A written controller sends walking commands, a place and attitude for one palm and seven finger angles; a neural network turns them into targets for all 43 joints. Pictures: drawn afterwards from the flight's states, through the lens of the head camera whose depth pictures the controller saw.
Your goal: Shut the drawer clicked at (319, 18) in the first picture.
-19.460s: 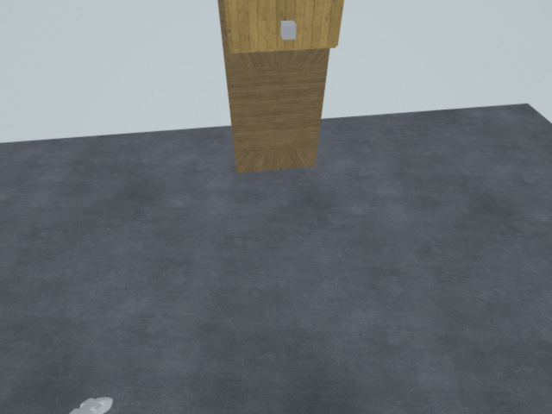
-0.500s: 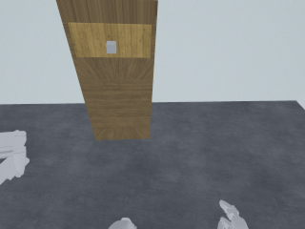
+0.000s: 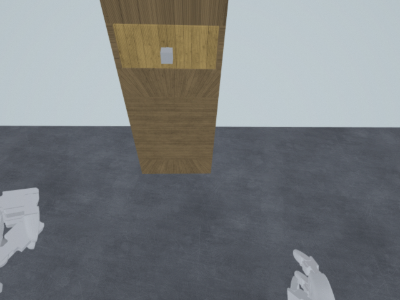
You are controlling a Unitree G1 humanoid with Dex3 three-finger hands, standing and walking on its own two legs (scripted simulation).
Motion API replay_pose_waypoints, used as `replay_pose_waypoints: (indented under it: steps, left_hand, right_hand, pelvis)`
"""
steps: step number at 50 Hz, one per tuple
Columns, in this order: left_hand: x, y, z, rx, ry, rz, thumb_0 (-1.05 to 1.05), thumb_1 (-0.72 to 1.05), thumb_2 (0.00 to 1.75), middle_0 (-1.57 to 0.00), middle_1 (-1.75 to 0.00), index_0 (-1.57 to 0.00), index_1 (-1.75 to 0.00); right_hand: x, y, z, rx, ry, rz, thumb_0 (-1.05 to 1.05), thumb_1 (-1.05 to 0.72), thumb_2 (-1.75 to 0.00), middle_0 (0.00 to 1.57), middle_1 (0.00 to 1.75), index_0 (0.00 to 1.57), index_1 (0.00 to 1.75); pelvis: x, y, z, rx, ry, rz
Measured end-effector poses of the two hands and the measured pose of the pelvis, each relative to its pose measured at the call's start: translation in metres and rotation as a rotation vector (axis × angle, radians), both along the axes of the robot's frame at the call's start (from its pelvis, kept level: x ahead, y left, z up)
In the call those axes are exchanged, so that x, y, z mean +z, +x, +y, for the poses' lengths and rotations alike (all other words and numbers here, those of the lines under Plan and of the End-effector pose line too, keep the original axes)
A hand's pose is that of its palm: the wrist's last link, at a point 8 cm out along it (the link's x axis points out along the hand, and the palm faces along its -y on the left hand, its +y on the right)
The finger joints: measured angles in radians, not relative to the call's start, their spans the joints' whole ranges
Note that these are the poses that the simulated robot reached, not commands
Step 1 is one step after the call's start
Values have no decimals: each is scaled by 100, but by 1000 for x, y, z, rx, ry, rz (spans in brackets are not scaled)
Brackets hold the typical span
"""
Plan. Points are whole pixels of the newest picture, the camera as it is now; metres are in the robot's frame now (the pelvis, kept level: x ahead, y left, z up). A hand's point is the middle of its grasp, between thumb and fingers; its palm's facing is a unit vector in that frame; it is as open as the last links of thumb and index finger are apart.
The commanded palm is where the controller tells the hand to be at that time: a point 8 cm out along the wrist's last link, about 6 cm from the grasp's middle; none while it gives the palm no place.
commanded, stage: stop stepping back and stand still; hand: left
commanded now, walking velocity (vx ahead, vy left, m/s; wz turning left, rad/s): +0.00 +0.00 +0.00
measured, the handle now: (167, 53) +0.94 +0.18 +0.04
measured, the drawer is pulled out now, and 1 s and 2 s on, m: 0.00 0.00 0.00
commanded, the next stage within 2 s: let the arm hang, fingers relaxed in 0.14 s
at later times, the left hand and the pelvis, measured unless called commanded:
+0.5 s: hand out of the picture +0.10 +0.21 -0.15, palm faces -0.08 -0.95 -0.29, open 3.0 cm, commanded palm none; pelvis -0.01 +0.00 -0.01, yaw +1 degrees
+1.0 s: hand out of the picture +0.04 +0.24 -0.15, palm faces -0.01 -0.93 -0.37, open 6.9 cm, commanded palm none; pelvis +0.01 -0.01 +0.01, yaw +1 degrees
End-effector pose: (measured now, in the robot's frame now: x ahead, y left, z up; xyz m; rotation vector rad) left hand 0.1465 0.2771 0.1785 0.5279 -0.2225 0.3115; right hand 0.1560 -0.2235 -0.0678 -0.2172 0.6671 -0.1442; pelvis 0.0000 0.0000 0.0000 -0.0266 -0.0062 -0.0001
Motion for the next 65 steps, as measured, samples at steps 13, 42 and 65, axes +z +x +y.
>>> replay_pose_waypoints:
  steps: [13,42,65]
  left_hand:
    - [-13,6,0,-7,-13,36,1,89,90,-140,-160,-140,-160]
    - [-302,-166,2,399,-412,1596,1,91,90,-52,-67,-52,-67]
    - [-282,-21,-16,234,-353,1312,0,91,90,-20,-31,-20,-30]
  right_hand:
    - [-17,-21,-2,-6,12,73,1,-90,-90,20,30,20,30]
    - [-67,-139,-56,-114,-20,733,1,-90,-90,20,30,20,30]
    - [-57,-50,-74,-90,-20,534,0,-90,-90,20,30,20,30]
  pelvis:
    - [0,-1,2,8,1,6]
    - [3,3,-8,20,13,-30]
    - [8,29,-16,7,31,-26]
